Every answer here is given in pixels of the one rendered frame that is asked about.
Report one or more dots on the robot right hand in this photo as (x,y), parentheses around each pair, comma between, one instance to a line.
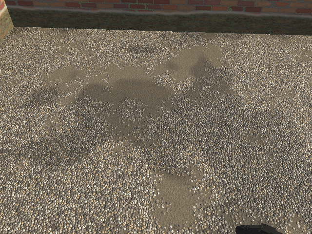
(256,229)

